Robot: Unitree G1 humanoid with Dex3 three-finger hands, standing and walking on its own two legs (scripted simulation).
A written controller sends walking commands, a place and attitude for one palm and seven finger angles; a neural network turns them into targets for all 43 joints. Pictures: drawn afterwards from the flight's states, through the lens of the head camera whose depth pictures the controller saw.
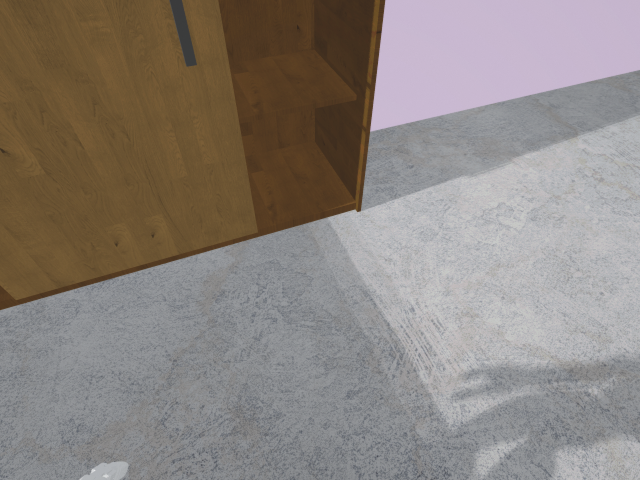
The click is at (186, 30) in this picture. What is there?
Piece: wardrobe's sliding door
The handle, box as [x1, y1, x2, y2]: [169, 0, 196, 66]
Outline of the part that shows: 169,0 185,63 187,66 196,64 181,0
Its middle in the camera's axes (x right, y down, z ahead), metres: -0.35 -0.53 +0.95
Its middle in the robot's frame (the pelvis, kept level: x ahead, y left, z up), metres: +1.07 +0.40 +0.12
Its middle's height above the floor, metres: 0.89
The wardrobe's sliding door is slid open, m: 0.46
